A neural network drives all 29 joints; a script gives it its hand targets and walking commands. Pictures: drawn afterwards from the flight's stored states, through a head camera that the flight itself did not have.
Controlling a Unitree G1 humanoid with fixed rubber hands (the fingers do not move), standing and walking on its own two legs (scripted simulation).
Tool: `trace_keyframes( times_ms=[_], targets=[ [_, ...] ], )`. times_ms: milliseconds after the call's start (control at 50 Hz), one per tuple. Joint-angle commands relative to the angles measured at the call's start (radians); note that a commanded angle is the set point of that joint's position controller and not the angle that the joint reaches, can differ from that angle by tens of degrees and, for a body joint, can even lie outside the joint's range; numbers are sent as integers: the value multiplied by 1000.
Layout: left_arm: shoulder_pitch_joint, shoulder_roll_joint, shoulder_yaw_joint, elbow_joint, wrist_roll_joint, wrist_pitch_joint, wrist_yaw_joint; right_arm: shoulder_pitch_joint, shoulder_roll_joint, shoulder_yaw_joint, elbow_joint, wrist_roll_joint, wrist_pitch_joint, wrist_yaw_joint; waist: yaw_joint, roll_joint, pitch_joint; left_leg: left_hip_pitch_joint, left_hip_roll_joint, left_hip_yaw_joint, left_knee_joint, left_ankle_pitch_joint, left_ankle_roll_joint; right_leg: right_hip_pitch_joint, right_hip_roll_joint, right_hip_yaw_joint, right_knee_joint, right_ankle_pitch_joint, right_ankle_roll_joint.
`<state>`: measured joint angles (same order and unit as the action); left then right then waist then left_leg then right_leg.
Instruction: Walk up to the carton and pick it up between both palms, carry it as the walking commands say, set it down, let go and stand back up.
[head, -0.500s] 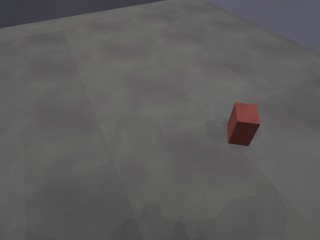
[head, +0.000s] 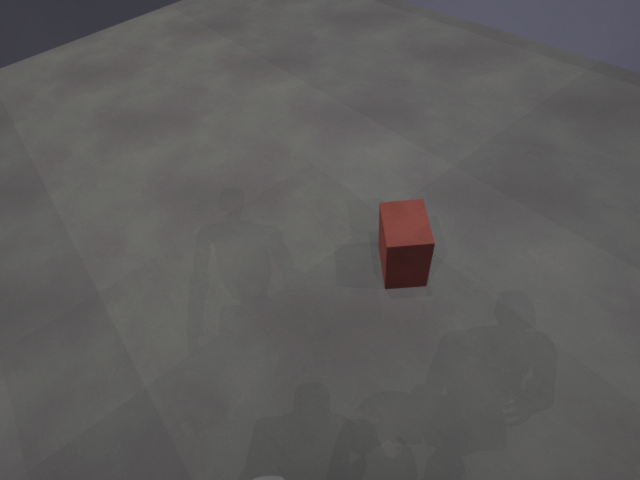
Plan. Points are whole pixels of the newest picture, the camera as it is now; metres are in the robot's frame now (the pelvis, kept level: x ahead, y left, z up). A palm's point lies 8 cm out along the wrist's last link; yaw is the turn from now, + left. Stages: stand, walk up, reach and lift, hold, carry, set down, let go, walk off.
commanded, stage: walk up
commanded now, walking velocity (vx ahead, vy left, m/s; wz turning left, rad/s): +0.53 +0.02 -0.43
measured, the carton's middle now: (403, 245) +0.96 -0.19 -0.65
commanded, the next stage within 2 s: none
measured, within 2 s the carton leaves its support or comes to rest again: neither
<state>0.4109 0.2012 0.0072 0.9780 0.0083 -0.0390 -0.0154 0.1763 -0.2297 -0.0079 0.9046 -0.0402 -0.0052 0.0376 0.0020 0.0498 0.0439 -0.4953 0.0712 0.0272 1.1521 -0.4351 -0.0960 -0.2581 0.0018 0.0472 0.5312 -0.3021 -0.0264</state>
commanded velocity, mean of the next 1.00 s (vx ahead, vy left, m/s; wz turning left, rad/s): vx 0.40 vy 0.02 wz -0.18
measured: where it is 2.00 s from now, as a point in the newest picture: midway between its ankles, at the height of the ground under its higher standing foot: (384, 388)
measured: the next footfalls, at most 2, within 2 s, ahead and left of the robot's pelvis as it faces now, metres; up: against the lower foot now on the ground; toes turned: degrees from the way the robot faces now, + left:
left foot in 0.30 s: +0.31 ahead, +0.15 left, +0.00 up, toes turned -6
right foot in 0.72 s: +0.51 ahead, -0.16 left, +0.00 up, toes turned -14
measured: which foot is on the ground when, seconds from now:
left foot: up 0.00-0.28, down 0.30-0.72, up 0.74-1.00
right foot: down 0.00-0.32, up 0.34-0.70, down 0.72-1.00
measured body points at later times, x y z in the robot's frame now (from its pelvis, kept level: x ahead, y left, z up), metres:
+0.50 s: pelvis +0.28 +0.03 +0.00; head +0.30 +0.03 +0.45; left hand +0.37 +0.26 -0.14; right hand +0.29 -0.22 -0.15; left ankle +0.27 +0.15 -0.74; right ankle +0.18 -0.10 -0.65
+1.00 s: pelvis +0.49 -0.06 +0.01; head +0.51 -0.10 +0.45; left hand +0.55 +0.19 -0.12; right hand +0.52 -0.31 -0.16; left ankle +0.48 +0.10 -0.66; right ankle +0.47 -0.15 -0.74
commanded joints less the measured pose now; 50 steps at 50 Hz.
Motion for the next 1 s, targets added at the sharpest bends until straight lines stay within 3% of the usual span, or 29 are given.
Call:
trace_keyframes(
  times_ms=[0, 60, 180, 200, 220, 240, 260, 280, 300, 320, 340, 380, 400, 460, 500, 560, 600, 620, 640, 660, 680, 700, 720, 740, 760, 800, 860, 920, 980],
  targets=[
    [139, 164, 49, -25, 3, -40, 25, -190, -60, -39, -129, -1, -32, 16, 82, -185, -17, -213, 21, 13, -252, 178, 30, 297, -241, 318, -271, 351, -141],
    [162, 177, 51, -19, 3, -40, 30, -248, -52, -35, -140, 7, -34, 19, 99, -207, 3, -200, 5, 32, -364, 207, 25, 324, -248, 309, -276, 425, -143],
    [150, 211, 63, -3, -2, -34, 37, -250, -47, -34, -124, 18, -48, 6, 110, -247, -27, -126, -42, 86, -565, 227, 43, 425, -261, 271, -189, 724, -119],
    [116, 215, 64, -8, -6, -33, 37, -209, -48, -34, -109, 19, -53, 0, 83, -249, -52, -36, -56, 98, -631, 236, 54, 404, -245, 242, -140, 821, -101],
    [66, 219, 67, -18, -12, -32, 37, -121, -54, -37, -78, 20, -60, -8, 33, -243, -100, 124, -75, 118, -724, 277, 67, 355, -212, 194, -59, 918, -69],
    [42, 220, 71, -25, -18, -35, 38, 29, -85, -50, -27, 20, -71, -18, -25, -196, -193, 343, -71, 111, -793, 346, 85, 294, -173, 157, 108, 938, -41],
    [24, 191, 66, -39, -23, -44, 37, 227, -164, -79, 30, 11, -80, -33, -108, -89, -303, 651, 66, -35, -795, 370, 149, 74, -116, 123, 356, 717, -3],
    [13, 118, 50, -84, -21, -53, 34, 383, -277, -114, 74, -5, -84, -42, -144, 180, -399, 948, 305, -338, -760, 511, 234, -274, 31, 34, 602, 26, 30],
    [-19, 117, 49, -121, -9, -53, 36, 441, -317, -117, 89, 3, -73, -39, -152, 224, -381, 1007, 381, -515, -783, 598, 276, -475, 39, 43, 761, -309, 13],
    [-95, 133, 51, -127, -1, -42, 33, 411, -261, -98, 92, 13, -70, -36, -153, 51, -261, 857, 372, -498, -829, 399, 284, -495, -38, 76, 800, -270, -11],
    [-87, 134, 47, -95, 5, -35, 21, 305, -206, -83, 58, 17, -69, -38, -112, -106, -149, 680, 382, -471, -837, 337, 258, -468, -60, 69, 781, -137, 11],
    [-79, 99, 42, -72, 12, -15, 1, 158, -126, -65, 0, 5, -73, -45, -42, -49, -38, 455, 307, -309, -904, 270, 229, -387, -114, 55, 691, -42, 17],
    [-89, 93, 41, -78, 14, -3, -8, 140, -112, -62, -10, 7, -79, -47, -25, 7, 13, 384, 278, -255, -934, 253, 214, -363, -117, 39, 654, -34, 27],
    [-152, 89, 37, -98, 17, 14, -26, 198, -124, -61, -5, 7, -92, -44, -30, 108, 62, 384, 247, -162, -959, 384, 208, -390, -100, -15, 589, 13, 50],
    [-200, 87, 31, -105, 16, 15, -32, 209, -139, -65, -7, 7, -94, -42, -28, 108, 64, 404, 240, -109, -954, 494, 210, -382, -97, -44, 481, 46, 63],
    [-281, 66, 14, -112, 8, 11, -37, 177, -151, -66, -19, 8, -82, -41, -29, 134, 69, 383, 173, 16, -923, 582, 176, -245, -64, -115, 193, 83, 59],
    [-263, 73, 16, -97, 12, 6, -33, 191, -173, -72, -5, 9, -68, -42, -31, 163, 27, 439, 173, 37, -847, 703, 173, -168, -30, -177, 114, 72, 52],
    [-221, 77, 20, -82, 14, 1, -27, 195, -190, -78, -1, 12, -62, -45, -16, 159, -23, 492, 165, 61, -748, 836, 166, -116, -4, -210, 45, 81, 42],
    [-123, 88, 27, -47, 15, -9, -17, 187, -203, -83, 1, 17, -57, -48, 23, 133, -98, 527, 138, 88, -594, 929, 143, -14, 23, -234, -61, 164, 36],
    [8, 154, 45, -8, 22, -22, -3, 189, -190, -81, 2, 28, -57, -50, 73, 42, -214, 482, 104, 92, -403, 838, 106, 168, -26, -176, -72, 323, 5],
    [132, 235, 77, 21, 25, -35, 11, 233, -136, -72, -12, 45, -60, -53, 103, -215, -337, 260, 18, 94, -142, 442, 67, 409, -227, 93, -59, 631, -67],
    [184, 292, 86, 47, 21, -33, 24, 266, -65, -55, -24, 44, -56, -52, 79, -420, -333, 29, -95, 45, 29, -186, 59, 536, -416, 416, -94, 986, -148],
    [163, 292, 85, 55, 13, -31, 25, 207, -87, -59, -36, 31, -44, -53, 93, -322, -275, -23, -37, -44, 68, -230, 77, 519, -410, 405, -80, 1051, -195],
    [83, 249, 81, 34, 12, -30, 27, 191, -89, -56, -24, 28, -45, -53, 69, -235, -215, -19, -16, -47, 77, -170, 72, 405, -390, 334, -79, 1082, -195],
    [11, 203, 69, 19, 11, -30, 27, 158, -76, -49, -18, 24, -46, -49, 49, -176, -165, -5, 5, -38, 26, -115, 75, 314, -351, 247, -101, 1021, -164],
    [-75, 159, 56, -6, 5, -30, 29, 128, -52, -43, -17, 25, -26, -40, 12, -200, -122, 39, 23, -18, -79, -50, 65, 198, -280, 160, -157, 841, -117],
    [-4, 174, 59, 5, 9, -38, 35, 115, -62, -53, 13, 19, 13, -37, 49, -172, -131, 15, 1, -20, -120, 20, 59, 228, -326, 229, -190, 740, -117],
    [14, 161, 52, 12, 6, -39, 40, 60, -52, -52, 21, 22, 23, -27, 54, -168, -123, -38, 17, -18, -139, 88, 44, 250, -343, 170, -213, 702, -122],
    [7, 148, 45, 18, 9, -37, 36, 2, -46, -48, 12, 28, 24, -17, 53, -204, -81, -42, 22, 6, -215, 134, 34, 215, -313, 108, -251, 559, -115]
  ],
)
